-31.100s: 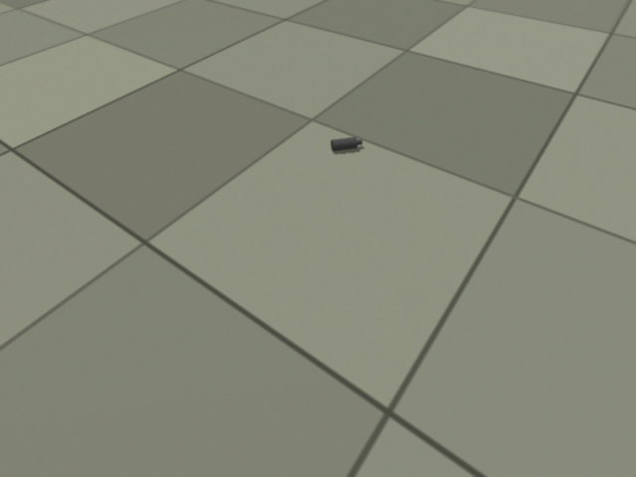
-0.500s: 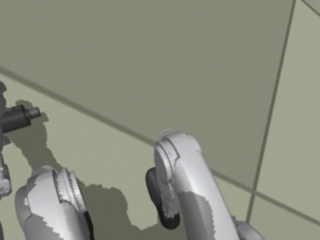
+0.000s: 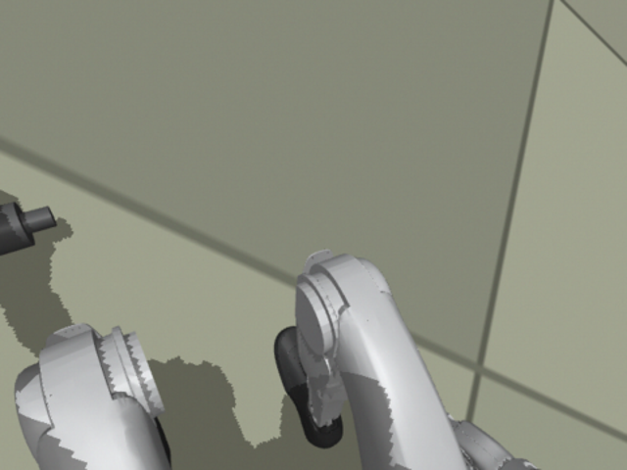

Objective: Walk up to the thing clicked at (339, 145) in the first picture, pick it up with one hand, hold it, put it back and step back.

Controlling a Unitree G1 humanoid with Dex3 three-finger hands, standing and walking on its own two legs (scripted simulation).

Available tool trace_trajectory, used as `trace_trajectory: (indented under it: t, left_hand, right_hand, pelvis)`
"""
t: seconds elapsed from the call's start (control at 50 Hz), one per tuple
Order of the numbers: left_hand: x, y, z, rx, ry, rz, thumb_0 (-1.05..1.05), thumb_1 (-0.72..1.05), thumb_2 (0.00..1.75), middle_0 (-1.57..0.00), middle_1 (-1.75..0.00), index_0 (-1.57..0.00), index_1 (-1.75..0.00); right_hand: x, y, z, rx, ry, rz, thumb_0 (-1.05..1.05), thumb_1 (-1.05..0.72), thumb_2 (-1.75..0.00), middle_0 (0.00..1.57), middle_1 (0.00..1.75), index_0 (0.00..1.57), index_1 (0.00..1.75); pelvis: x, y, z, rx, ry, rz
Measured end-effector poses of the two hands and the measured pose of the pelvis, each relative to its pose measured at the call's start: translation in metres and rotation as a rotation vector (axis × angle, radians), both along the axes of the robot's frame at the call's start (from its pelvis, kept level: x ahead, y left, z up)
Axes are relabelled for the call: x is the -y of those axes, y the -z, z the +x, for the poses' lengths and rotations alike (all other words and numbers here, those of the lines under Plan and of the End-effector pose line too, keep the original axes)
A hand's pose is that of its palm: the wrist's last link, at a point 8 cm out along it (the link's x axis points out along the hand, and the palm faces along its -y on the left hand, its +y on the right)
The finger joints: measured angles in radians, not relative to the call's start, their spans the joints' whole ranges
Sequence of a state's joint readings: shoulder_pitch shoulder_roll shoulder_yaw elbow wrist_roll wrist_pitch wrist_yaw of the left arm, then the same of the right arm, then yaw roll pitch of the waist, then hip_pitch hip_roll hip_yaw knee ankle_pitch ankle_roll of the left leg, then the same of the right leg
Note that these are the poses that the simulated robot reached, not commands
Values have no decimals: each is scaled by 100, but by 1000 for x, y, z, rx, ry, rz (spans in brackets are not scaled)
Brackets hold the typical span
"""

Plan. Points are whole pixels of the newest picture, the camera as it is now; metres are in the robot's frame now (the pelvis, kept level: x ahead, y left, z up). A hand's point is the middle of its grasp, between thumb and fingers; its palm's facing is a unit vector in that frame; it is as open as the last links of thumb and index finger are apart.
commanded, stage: close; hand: left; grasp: from above
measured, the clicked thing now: out of the picture +0.44 +0.30 -0.27
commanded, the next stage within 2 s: settle in 1.58 s
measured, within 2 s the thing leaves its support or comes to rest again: neither
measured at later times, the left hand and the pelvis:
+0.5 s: hand out of the picture +0.42 +0.31 -0.26, palm faces -0.45 -0.17 -0.88, open 11.8 cm; pelvis +0.00 +0.00 +0.00, yaw -1 degrees
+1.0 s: hand out of the picture +0.42 +0.31 -0.25, palm faces -0.44 -0.17 -0.88, open 9.2 cm; pelvis -0.01 +0.00 +0.00, yaw -1 degrees
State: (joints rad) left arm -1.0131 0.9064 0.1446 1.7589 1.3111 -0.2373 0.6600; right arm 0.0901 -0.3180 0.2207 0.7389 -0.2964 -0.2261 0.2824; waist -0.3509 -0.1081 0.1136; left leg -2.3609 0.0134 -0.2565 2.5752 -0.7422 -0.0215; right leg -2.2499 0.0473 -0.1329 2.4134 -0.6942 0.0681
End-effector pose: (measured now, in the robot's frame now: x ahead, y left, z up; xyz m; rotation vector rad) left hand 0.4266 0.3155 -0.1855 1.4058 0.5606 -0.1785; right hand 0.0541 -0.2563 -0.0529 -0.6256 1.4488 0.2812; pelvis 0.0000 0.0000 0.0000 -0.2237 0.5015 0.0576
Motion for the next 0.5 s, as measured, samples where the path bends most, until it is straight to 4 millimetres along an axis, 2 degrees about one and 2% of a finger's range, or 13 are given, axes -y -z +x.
trace_trajectory:
  t: [0.18,0.5]
  left_hand:
    - [4,5,3,12,3,5,0,-41,97,-15,-99,-16,-98]
    - [3,12,5,-15,-5,12,0,-17,77,-33,-86,-35,-84]
  right_hand:
    - [-4,-4,2,11,-26,12,0,-90,-90,20,30,20,30]
    - [-11,-6,-12,-19,-32,41,0,-90,-90,20,30,20,30]
  pelvis:
    - [-3,1,-2,13,3,-12]
    - [-3,1,-4,27,9,-18]
